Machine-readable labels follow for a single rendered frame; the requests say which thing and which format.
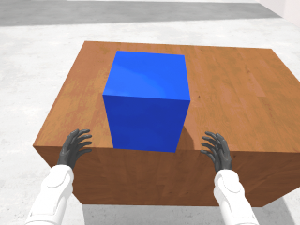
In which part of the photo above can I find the pedestal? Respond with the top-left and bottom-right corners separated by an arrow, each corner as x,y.
32,40 -> 300,207

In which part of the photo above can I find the carton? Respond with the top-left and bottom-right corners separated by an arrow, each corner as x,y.
102,51 -> 190,153

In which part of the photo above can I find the right robot forearm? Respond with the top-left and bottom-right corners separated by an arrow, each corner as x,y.
213,170 -> 259,225

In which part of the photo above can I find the left robot forearm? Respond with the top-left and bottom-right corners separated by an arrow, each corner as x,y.
24,164 -> 74,225

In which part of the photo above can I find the robot left hand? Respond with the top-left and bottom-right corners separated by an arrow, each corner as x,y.
56,128 -> 92,170

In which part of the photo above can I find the robot right hand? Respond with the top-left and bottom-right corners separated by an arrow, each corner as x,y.
200,131 -> 233,173

